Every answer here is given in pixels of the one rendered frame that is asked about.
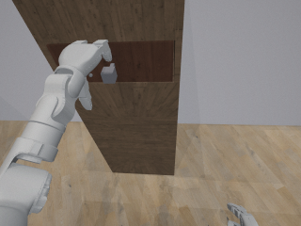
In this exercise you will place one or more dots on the cabinet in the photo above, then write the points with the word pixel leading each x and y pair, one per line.
pixel 134 124

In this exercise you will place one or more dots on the handle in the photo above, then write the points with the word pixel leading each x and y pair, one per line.
pixel 109 74

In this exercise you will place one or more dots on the robot left forearm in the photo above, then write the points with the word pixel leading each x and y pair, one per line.
pixel 47 124

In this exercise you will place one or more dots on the right robot hand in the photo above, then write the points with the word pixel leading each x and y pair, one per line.
pixel 246 219

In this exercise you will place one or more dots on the left robot hand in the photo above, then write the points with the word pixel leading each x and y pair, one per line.
pixel 85 57

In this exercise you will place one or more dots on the robot left upper arm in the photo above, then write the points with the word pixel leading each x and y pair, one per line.
pixel 23 190

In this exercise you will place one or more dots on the drawer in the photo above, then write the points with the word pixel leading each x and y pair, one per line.
pixel 135 61

